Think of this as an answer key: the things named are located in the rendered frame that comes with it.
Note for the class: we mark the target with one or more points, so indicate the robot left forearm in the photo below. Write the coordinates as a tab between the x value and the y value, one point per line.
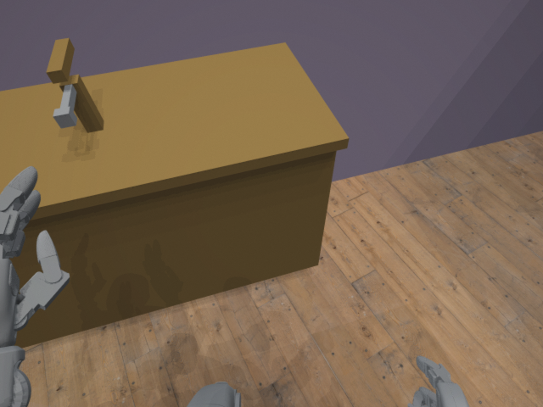
15	387

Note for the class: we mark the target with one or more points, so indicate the right robot hand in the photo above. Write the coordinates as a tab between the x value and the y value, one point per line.
448	393

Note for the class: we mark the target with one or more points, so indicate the left robot hand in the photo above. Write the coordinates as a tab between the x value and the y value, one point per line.
18	204

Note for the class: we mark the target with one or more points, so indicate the tap lever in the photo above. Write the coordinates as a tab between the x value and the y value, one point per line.
65	116

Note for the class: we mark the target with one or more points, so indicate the robot left thigh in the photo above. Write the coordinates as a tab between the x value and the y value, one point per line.
216	395

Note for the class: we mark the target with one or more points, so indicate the counter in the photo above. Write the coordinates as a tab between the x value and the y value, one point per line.
179	181

